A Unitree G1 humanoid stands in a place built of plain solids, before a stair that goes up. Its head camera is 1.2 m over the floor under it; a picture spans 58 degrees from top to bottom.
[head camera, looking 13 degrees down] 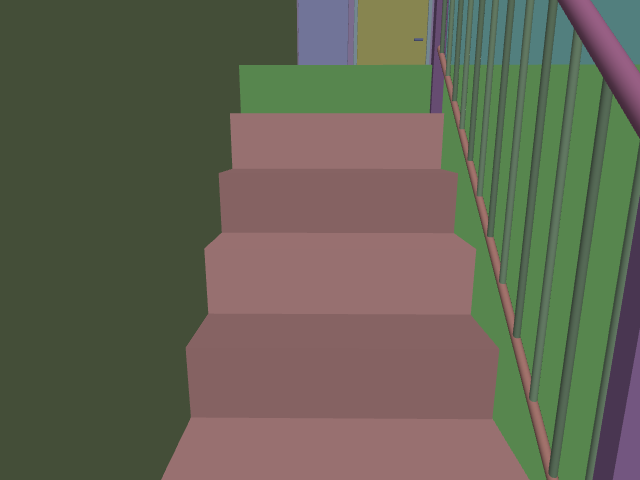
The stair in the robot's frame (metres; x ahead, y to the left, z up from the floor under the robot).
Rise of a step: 0.22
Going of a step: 0.24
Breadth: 0.85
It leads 1 degrees to the right of straight ahead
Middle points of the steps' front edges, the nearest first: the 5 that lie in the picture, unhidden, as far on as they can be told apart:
1.07 -0.06 0.65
1.31 -0.06 0.87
1.55 -0.07 1.09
1.78 -0.07 1.31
2.02 -0.07 1.52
